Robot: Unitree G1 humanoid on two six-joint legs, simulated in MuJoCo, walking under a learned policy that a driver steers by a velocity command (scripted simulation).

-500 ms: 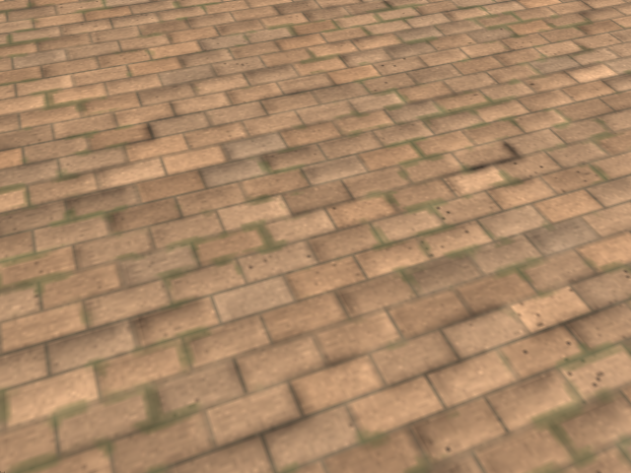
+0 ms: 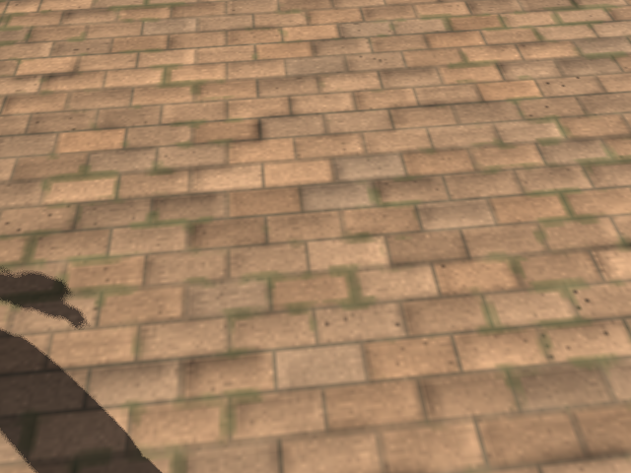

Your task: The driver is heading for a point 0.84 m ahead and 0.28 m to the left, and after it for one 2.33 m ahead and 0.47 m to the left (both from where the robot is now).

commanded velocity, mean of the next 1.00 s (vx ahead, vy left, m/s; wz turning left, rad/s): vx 0.99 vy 0.00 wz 0.79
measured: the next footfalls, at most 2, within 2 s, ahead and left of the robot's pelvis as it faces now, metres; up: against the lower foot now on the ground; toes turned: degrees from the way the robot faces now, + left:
left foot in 0.10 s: +0.27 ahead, +0.01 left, +0.00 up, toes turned +10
right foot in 0.52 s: +0.73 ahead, -0.04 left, +0.00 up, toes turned +33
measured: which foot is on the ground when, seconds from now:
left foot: up 0.00-0.08, down 0.10-0.52, up 0.54-0.94, down 0.96-1.00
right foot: down 0.00-0.10, up 0.12-0.50, down 0.52-0.94, up 0.96-1.00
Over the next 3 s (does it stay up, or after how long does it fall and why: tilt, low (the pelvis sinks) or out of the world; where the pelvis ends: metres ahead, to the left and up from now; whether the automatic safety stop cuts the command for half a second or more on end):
stays up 2.42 0.48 0.02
